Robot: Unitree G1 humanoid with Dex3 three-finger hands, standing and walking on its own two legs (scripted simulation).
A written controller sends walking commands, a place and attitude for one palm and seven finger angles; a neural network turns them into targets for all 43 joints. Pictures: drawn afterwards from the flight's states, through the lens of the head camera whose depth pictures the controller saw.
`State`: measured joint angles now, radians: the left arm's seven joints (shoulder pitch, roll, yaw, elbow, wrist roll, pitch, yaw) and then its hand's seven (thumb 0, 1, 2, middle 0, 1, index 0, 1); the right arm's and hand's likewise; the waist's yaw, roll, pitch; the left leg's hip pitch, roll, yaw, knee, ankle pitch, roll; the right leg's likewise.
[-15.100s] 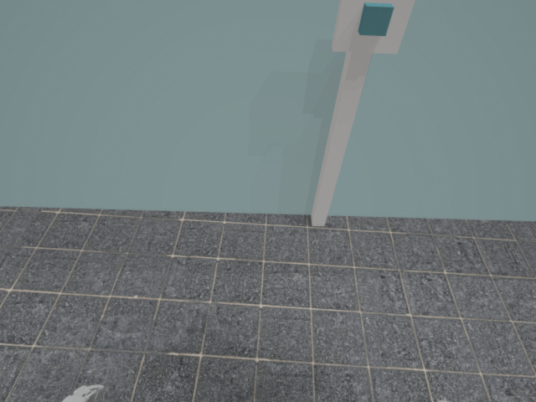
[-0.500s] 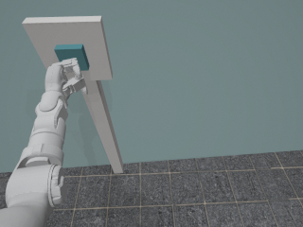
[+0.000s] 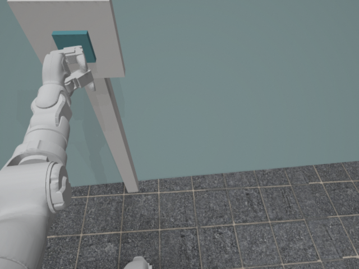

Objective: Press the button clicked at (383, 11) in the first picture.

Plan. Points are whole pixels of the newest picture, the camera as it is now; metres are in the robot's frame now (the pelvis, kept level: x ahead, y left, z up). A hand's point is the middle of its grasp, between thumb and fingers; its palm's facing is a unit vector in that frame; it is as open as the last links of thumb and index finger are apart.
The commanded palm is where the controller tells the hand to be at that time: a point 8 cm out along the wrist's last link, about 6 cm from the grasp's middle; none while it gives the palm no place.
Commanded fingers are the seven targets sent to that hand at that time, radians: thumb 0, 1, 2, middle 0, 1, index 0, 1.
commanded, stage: hold the button down briefly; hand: left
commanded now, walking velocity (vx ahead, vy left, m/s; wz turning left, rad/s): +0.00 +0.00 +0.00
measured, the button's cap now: (76, 45) +0.55 +0.21 +0.19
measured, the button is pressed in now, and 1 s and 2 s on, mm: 10 0 0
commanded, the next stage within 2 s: pull the fist back off the button in 0.04 s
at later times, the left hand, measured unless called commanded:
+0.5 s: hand (87, 78) +0.48 +0.18 +0.16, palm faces +0.08 -1.00 +0.01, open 2.9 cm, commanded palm +0.46 +0.23 +0.16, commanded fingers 0.00 0.90 0.90 -1.30 -1.50 -1.30 -1.50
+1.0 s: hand (84, 100) +0.42 +0.18 +0.16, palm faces +0.08 -1.00 +0.00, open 3.1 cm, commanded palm +0.38 +0.22 +0.16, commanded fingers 0.00 0.90 0.90 -1.30 -1.50 -1.30 -1.50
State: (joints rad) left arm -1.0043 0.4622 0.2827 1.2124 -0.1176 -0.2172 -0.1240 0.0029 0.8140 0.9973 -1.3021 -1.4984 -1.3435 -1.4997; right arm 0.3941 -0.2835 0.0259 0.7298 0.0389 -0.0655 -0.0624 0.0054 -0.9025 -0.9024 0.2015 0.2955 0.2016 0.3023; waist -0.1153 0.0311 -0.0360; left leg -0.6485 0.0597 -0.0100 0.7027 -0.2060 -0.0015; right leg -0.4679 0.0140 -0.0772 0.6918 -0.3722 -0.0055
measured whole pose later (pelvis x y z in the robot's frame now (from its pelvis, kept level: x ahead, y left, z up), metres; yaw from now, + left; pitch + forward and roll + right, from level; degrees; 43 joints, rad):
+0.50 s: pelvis +0.00 +0.01 +0.00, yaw -1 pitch +8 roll -3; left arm -0.91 0.42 0.31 1.11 -0.12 -0.21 -0.11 -0.01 0.80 0.97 -1.30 -1.50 -1.32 -1.50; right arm 0.41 -0.27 0.02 0.70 0.03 -0.08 -0.05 0.01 -0.90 -0.90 0.20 0.30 0.20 0.30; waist -0.10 0.04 -0.05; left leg -0.64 0.06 0.00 0.72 -0.21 0.01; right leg -0.47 0.01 -0.05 0.70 -0.37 0.00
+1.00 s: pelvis +0.04 +0.00 +0.01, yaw -2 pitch +3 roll -1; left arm -0.39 0.25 0.23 0.41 -0.19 -0.01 -0.08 0.01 0.90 0.90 -1.30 -1.50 -1.30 -1.50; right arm 0.27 -0.26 0.02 0.61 0.06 -0.05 -0.05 0.01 -0.90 -0.90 0.20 0.30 0.20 0.30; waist 0.00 0.05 -0.06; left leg -0.44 0.04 0.03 0.64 -0.25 0.00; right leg -0.27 0.00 -0.03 0.61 -0.39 0.00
